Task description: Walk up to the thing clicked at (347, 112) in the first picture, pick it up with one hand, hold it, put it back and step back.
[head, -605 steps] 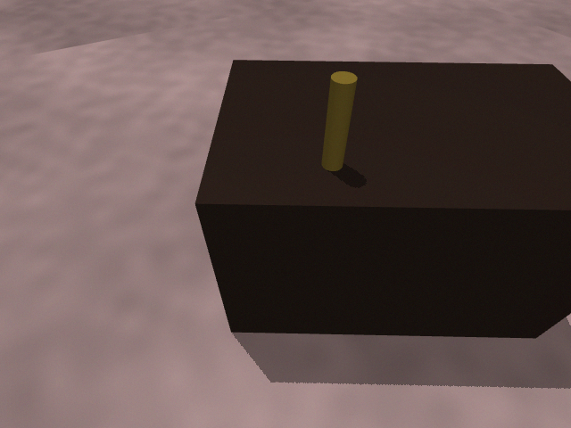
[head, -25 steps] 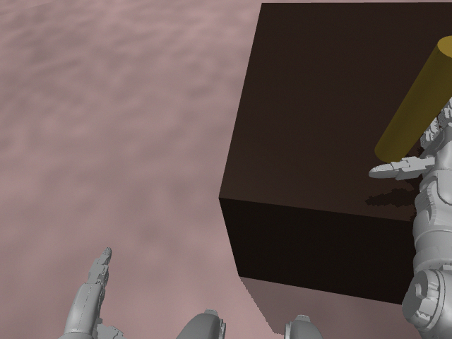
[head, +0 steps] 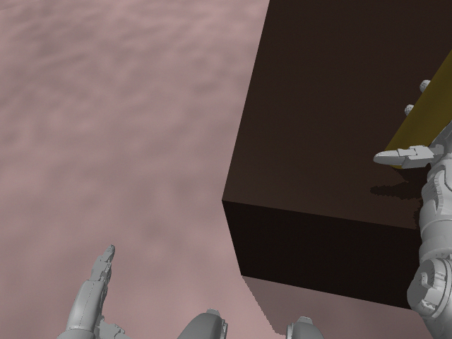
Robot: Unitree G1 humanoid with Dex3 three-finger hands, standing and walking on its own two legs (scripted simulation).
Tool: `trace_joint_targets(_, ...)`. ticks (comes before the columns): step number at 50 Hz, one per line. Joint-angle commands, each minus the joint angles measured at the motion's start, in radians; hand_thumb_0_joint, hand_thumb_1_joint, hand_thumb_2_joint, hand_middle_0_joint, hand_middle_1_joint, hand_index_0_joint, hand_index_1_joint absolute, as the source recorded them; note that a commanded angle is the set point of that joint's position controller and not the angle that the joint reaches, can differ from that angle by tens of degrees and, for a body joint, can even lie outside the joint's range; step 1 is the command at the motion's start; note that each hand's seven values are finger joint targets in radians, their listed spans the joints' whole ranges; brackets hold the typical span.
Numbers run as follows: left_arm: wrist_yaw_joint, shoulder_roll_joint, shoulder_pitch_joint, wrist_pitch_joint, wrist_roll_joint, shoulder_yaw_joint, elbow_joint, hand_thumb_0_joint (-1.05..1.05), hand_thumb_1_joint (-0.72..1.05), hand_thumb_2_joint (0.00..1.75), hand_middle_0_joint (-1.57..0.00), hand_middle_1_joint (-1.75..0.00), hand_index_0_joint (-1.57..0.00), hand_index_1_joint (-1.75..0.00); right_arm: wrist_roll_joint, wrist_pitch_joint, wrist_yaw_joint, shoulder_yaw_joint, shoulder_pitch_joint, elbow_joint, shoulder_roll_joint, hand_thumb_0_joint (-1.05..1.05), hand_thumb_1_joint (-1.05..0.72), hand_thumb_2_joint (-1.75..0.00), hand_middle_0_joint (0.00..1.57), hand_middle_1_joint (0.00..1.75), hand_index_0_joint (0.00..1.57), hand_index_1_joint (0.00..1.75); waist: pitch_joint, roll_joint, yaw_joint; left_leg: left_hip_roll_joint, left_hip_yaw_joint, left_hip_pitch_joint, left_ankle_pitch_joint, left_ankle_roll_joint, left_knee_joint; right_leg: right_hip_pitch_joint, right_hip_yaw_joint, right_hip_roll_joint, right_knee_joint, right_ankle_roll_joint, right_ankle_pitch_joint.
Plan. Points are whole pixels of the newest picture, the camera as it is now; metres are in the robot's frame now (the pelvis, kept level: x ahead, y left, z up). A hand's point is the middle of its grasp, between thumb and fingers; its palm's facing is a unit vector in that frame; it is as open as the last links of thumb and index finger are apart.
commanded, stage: close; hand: right
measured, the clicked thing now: (429, 116) +0.48 -0.24 +0.11
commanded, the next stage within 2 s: settle in 0.30 s
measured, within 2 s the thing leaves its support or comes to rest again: leaves its support in 0.64 s
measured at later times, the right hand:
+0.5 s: hand (414, 136) +0.48 -0.24 +0.07, palm faces +0.24 +0.97 +0.01, open 7.5 cm
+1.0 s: hand (431, 117) +0.48 -0.24 +0.11, palm faces +0.25 +0.97 -0.01, open 7.3 cm
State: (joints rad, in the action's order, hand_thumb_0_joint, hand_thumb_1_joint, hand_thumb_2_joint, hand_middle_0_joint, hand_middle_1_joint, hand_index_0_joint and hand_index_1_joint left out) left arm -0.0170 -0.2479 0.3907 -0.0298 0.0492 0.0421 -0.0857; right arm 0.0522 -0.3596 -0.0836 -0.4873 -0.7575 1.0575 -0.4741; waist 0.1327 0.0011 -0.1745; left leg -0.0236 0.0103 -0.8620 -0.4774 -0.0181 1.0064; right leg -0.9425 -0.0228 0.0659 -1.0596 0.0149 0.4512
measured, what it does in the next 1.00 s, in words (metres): stands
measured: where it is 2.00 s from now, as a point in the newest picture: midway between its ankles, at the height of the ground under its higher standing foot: outside the picture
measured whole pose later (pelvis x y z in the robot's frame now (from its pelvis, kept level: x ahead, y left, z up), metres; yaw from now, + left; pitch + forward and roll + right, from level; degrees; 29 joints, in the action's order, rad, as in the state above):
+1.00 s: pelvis +0.00 -0.01 +0.02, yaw +0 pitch +16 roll +2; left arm 0.01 -0.24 0.36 -0.04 0.03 0.03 -0.19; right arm 0.06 -0.30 -0.07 -0.44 -0.78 1.05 -0.47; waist 0.11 0.01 -0.15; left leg -0.01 0.00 -0.74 -0.44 -0.03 0.91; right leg -0.82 -0.01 0.05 -0.96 0.01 0.41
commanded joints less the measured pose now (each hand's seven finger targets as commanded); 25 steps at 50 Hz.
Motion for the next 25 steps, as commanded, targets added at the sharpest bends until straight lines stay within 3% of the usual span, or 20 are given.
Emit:
trace_joint_targets(1, 0.005, -0.14, 0.055, -0.039, -0.014, 0.081, 0.141, 0.0, -0.55, 0.06, -0.04, -0.05, -0.04, -0.05, 0.024, -0.051, -0.006, -0.016, -0.258, -0.164, -0.207, 0.0, 0.31, -0.3, 0.84, 0.56, 0.84, 0.56, 0.408, 0.138, 0.035, -0.028, 0.032, 0.151, 0.363, 0.025, -0.121, 0.39, -0.005, -0.027, 0.137, -0.015, -0.4)
trace_joint_targets(2, 0.009, -0.161, -0.006, -0.045, -0.011, 0.105, 0.196, 0.0, -0.55, 0.05, -0.04, -0.05, -0.05, -0.05, 0.022, -0.067, -0.001, -0.024, -0.346, -0.267, -0.237, 0.0, 0.31, -0.33, 0.86, 0.59, 0.86, 0.59, 0.482, 0.13, 0.02, -0.026, 0.026, 0.177, 0.385, 0.019, -0.118, 0.407, -0.006, -0.025, 0.128, -0.022, -0.4)
trace_joint_targets(3, 0.012, -0.174, -0.021, -0.046, -0.011, 0.117, 0.203, 0.0, -0.56, 0.05, -0.04, -0.05, -0.04, -0.05, 0.02, -0.075, 0.006, -0.031, -0.396, -0.324, -0.265, 0.0, 0.28, -0.36, 0.9, 0.63, 0.9, 0.63, 0.531, 0.138, 0.028, -0.025, 0.019, 0.197, 0.406, 0.016, -0.12, 0.441, -0.001, -0.023, 0.122, -0.026, -0.412)
trace_joint_targets(4, 0.011, -0.143, 0.009, -0.041, -0.008, 0.094, 0.139, 0.0, -0.55, 0.05, -0.04, -0.05, -0.05, -0.05, 0.021, -0.075, 0.003, 0.004, -0.394, -0.27, -0.217, 0.0, 0.23, -0.4, 0.95, 0.67, 0.94, 0.67, 0.448, 0.133, 0.016, -0.024, 0.015, 0.17, 0.387, 0.016, -0.127, 0.4, 0.006, -0.025, 0.121, -0.028, -0.373)
trace_joint_targets(5, 0.01, -0.137, 0.016, -0.044, -0.011, 0.092, 0.145, 0.0, -0.55, 0.05, -0.05, -0.05, -0.05, -0.05, 0.026, -0.071, 0.002, 0.003, -0.36, -0.224, -0.193, 0.0, 0.19, -0.42, 0.97, 0.69, 0.97, 0.69, 0.396, 0.104, 0.006, -0.023, 0.011, 0.168, 0.38, 0.014, -0.131, 0.357, 0.007, -0.028, 0.12, -0.031, -0.343)
trace_joint_targets(7, 0.019, -0.168, -0.007, -0.046, -0.016, 0.117, 0.154, 0.0, -0.55, 0.05, -0.05, -0.05, -0.05, -0.05, 0.015, -0.08, 0.011, -0.045, -0.361, -0.246, -0.279, 0.0, 0.15, -0.49, 0.98, 0.74, 0.98, 0.74, 0.436, 0.098, 0.005, -0.018, 0.005, 0.187, 0.406, 0.01, -0.129, 0.362, 0.005, -0.028, 0.112, -0.036, -0.356)
trace_joint_targets(8, 0.019, -0.167, -0.021, -0.047, -0.011, 0.113, 0.171, 0.0, -0.55, 0.05, -0.05, -0.05, -0.05, -0.05, 0.007, -0.09, 0.013, -0.039, -0.41, -0.259, -0.287, 0.0, 0.11, -0.53, 1.0, 0.77, 1.0, 0.78, 0.467, 0.107, -0.002, -0.018, 0.004, 0.19, 0.415, 0.009, -0.124, 0.382, 0.005, -0.027, 0.106, -0.036, -0.37)
trace_joint_targets(10, 0.014, -0.136, 0.014, -0.048, -0.012, 0.079, 0.18, 0.0, -0.55, 0.05, -0.05, -0.05, -0.05, -0.05, 0.012, -0.087, -0.005, 0.006, -0.368, -0.188, -0.208, 0.0, 0.01, -0.63, 1.06, 0.86, 1.06, 0.86, 0.437, 0.11, -0.02, -0.023, 0.015, 0.16, 0.402, 0.014, -0.123, 0.401, -0.001, -0.023, 0.109, -0.03, -0.385)
trace_joint_targets(11, 0.009, -0.111, 0.063, -0.043, -0.011, 0.06, 0.125, 0.0, -0.54, 0.05, -0.05, -0.05, -0.05, -0.05, 0.016, -0.082, -0.014, 0.024, -0.322, -0.138, -0.161, 0.0, -0.03, -0.66, 1.08, 0.88, 1.08, 0.89, 0.392, 0.121, -0.018, -0.022, 0.015, 0.129, 0.403, 0.015, -0.116, 0.385, 0.001, -0.026, 0.106, -0.028, -0.398)
trace_joint_targets(12, 0.008, -0.109, 0.069, -0.042, -0.011, 0.059, 0.11, 0.0, -0.54, 0.04, -0.05, -0.05, -0.05, -0.05, 0.016, -0.083, -0.02, 0.011, -0.328, -0.14, -0.182, 0.0, -0.1, -0.71, 1.13, 0.93, 1.13, 0.94, 0.382, 0.128, -0.014, -0.022, 0.015, 0.113, 0.394, 0.016, -0.116, 0.386, -0.001, -0.025, 0.104, -0.026, -0.402)
trace_joint_targets(13, 0.01, -0.144, 0.031, -0.047, -0.01, 0.088, 0.168, 0.0, -0.54, 0.04, -0.05, -0.05, -0.05, -0.05, 0.011, -0.094, -0.014, -0.022, -0.367, -0.209, -0.254, 0.0, -0.16, -0.75, 1.16, 0.97, 1.15, 0.97, 0.452, 0.153, -0.006, -0.019, 0.01, 0.13, 0.407, 0.015, -0.109, 0.412, 0.0, -0.026, 0.099, -0.027, -0.416)
trace_joint_targets(14, 0.012, -0.154, 0.013, -0.05, -0.004, 0.097, 0.175, 0.0, -0.54, 0.04, -0.05, -0.05, -0.05, -0.05, 0.008, -0.1, -0.014, -0.026, -0.432, -0.261, -0.278, 0.0, -0.2, -0.78, 1.21, 1.01, 1.21, 1.01, 0.497, 0.18, -0.008, -0.018, 0.008, 0.144, 0.416, 0.016, -0.108, 0.442, 0.001, -0.026, 0.095, -0.024, -0.432)
trace_joint_targets(15, 0.008, -0.147, 0.032, -0.048, 0.001, 0.087, 0.147, 0.0, -0.54, 0.04, -0.05, -0.05, -0.05, -0.05, 0.008, -0.095, -0.014, -0.013, -0.427, -0.234, -0.25, 0.0, -0.25, -0.82, 1.23, 1.04, 1.23, 1.04, 0.485, 0.186, -0.007, -0.02, 0.012, 0.116, 0.402, 0.019, -0.1, 0.442, -0.001, -0.024, 0.092, -0.023, -0.433)
trace_joint_targets(16, 0.005, -0.131, 0.056, -0.044, 0.003, 0.085, 0.094, 0.0, -0.54, 0.04, -0.05, -0.05, -0.05, -0.05, 0.005, -0.086, -0.018, 0.011, -0.391, -0.161, -0.21, 0.0, -0.32, -0.87, 1.28, 1.09, 1.27, 1.09, 0.395, 0.188, -0.017, -0.02, 0.013, 0.068, 0.364, 0.021, -0.1, 0.398, 0.002, -0.023, 0.095, -0.021, -0.397)
trace_joint_targets(17, 0.002, -0.132, 0.061, -0.043, -0.001, 0.088, 0.091, 0.0, -0.54, 0.04, -0.05, -0.05, -0.05, -0.05, 0.01, -0.082, -0.018, 0.007, -0.36, -0.123, -0.196, 0.0, -0.39, -0.9, 1.3, 1.11, 1.28, 1.11, 0.358, 0.17, -0.021, -0.023, 0.019, 0.058, 0.343, 0.023, -0.097, 0.37, -0.005, -0.024, 0.103, -0.019, -0.377)
trace_joint_targets(19, 0.011, -0.191, -0.019, -0.049, -0.002, 0.132, 0.19, 0.0, -0.54, 0.04, -0.05, -0.05, -0.06, -0.05, 0.002, -0.092, -0.001, -0.058, -0.382, -0.177, -0.302, 0.0, -0.43, -1.05, 1.32, 1.23, 1.33, 1.23, 0.459, 0.138, -0.009, -0.024, 0.022, 0.099, 0.34, 0.02, -0.099, 0.397, -0.012, -0.02, 0.101, -0.024, -0.368)
trace_joint_targets(22, 0.004, -0.155, 0.035, -0.041, -0.001, 0.103, 0.169, 0.0, -0.57, 0.06, -0.06, -0.06, -0.06, -0.06, 0.009, -0.087, -0.011, 0.004, -0.41, -0.187, -0.213, 0.0, -0.53, -1.22, 1.3, 1.32, 1.31, 1.32, 0.467, 0.14, -0.017, -0.027, 0.024, 0.11, 0.335, 0.02, -0.105, 0.398, -0.009, -0.023, 0.105, -0.024, -0.345)
trace_joint_targets(23, 0.007, -0.163, 0.004, -0.044, -0.007, 0.109, 0.2, 0.0, -0.57, 0.06, -0.06, -0.06, -0.06, -0.06, 0.012, -0.083, -0.011, -0.004, -0.388, -0.196, -0.218, 0.0, -0.54, -1.23, 1.3, 1.33, 1.31, 1.33, 0.485, 0.133, -0.013, -0.026, 0.028, 0.129, 0.343, 0.02, -0.107, 0.406, -0.012, -0.022, 0.111, -0.023, -0.356)
trace_joint_targets(24, 0.009, -0.172, -0.011, -0.044, -0.008, 0.106, 0.22, 0.0, -0.57, 0.06, -0.06, -0.06, -0.06, -0.06, 0.008, -0.086, -0.003, -0.037, -0.43, -0.27, -0.289, 0.0, -0.57, -1.26, 1.3, 1.35, 1.32, 1.35, 0.551, 0.16, 0.007, -0.023, 0.022, 0.162, 0.365, 0.019, -0.11, 0.433, -0.007, -0.024, 0.108, -0.023, -0.374)
trace_joint_targets(25, 0.01, -0.171, -0.008, -0.04, -0.006, 0.107, 0.202, 0.0, -0.57, 0.06, -0.06, -0.06, -0.06, -0.06, 0.002, -0.085, 0.003, -0.047, -0.446, -0.266, -0.318, 0.0, -0.56, -1.27, 1.33, 1.37, 1.34, 1.37, 0.544, 0.175, 0.015, -0.022, 0.02, 0.181, 0.376, 0.018, -0.11, 0.424, -0.003, -0.028, 0.112, -0.022, -0.377)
